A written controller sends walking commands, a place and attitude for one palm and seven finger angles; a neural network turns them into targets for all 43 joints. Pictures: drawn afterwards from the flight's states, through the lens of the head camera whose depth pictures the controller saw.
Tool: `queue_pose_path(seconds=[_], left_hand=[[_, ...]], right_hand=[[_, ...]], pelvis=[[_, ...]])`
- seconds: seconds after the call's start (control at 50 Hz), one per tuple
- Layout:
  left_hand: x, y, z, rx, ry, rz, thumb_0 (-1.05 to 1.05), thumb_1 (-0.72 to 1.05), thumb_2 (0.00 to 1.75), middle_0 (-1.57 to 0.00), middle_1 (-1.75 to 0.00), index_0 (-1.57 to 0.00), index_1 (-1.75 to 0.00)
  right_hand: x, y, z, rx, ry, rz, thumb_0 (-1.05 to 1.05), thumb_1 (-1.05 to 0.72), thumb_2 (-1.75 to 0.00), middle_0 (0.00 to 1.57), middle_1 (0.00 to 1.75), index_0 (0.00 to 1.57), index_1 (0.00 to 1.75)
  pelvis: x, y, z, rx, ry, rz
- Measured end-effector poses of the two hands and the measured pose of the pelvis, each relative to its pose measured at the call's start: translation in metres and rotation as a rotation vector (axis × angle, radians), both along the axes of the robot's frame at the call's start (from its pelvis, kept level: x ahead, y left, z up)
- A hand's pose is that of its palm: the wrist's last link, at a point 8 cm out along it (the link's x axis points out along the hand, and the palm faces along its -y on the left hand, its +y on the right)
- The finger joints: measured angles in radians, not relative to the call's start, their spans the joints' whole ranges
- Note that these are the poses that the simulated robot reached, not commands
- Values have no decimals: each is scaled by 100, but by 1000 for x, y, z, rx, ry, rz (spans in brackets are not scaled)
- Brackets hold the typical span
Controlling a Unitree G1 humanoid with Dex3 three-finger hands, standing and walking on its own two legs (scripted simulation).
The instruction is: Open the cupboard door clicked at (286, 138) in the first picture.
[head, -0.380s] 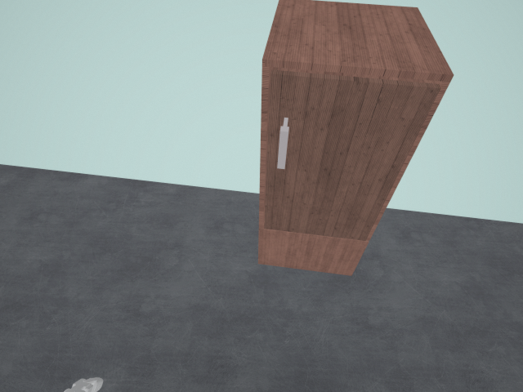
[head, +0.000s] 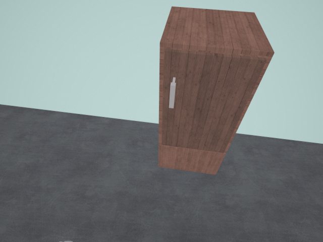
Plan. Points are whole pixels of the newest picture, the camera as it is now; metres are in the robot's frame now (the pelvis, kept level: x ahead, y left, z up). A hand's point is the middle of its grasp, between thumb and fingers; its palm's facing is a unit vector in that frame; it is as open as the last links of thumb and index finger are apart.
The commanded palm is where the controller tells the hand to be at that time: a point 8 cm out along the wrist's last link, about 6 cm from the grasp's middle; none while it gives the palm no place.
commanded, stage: stand and wait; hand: left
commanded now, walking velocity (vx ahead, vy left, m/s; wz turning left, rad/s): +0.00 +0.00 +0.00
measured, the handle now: (172, 92) +0.69 +0.00 -0.05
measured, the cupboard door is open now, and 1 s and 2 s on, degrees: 0 0 0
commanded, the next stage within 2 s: look at it before walking up in 0.44 s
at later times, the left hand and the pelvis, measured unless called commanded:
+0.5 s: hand out of the picture +0.06 +0.22 -0.15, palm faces -0.02 -0.95 -0.32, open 7.4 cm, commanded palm none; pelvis -0.01 -0.01 +0.00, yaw +0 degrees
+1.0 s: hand out of the picture +0.06 +0.22 -0.15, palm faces -0.02 -0.95 -0.32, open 7.4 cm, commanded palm none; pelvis -0.01 -0.02 +0.00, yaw +0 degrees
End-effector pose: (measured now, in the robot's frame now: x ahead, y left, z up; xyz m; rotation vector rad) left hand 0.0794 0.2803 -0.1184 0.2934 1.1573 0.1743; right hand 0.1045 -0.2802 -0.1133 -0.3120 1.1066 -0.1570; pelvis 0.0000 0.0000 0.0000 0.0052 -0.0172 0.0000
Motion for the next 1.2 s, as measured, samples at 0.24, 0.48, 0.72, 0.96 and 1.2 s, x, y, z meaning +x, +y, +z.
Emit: queue_pose_path(seconds=[0.24,0.48,0.72,0.96,1.2], left_hand=[[-30,-3,-2,13,84,27,0,90,90,-20,-30,-20,-30],[-26,-10,0,8,66,18,0,90,90,-20,-30,-20,-30],[-18,-15,1,1,42,9,0,90,90,-20,-30,-20,-30],[-24,-11,1,7,61,20,0,90,90,-20,-30,-20,-30],[-29,-10,0,6,76,30,0,90,90,-20,-30,-20,-30]], right_hand=[[-44,-16,-8,-8,122,-41,0,-90,-89,20,30,20,30],[-55,-18,-9,3,133,-54,0,-90,-89,20,30,20,30],[-49,-18,-7,4,110,-48,0,-90,-89,20,30,20,30],[-48,-20,-6,-3,117,-44,0,-90,-89,20,30,20,30],[-46,-19,-6,-4,120,-39,0,-90,-89,20,30,20,30]], pelvis=[[-5,-9,2,-2,-2,1],[-9,-14,4,-2,-4,-3],[-10,-15,4,-2,-1,-5],[-9,-15,5,-2,0,-2],[-7,-15,5,-3,-1,0]])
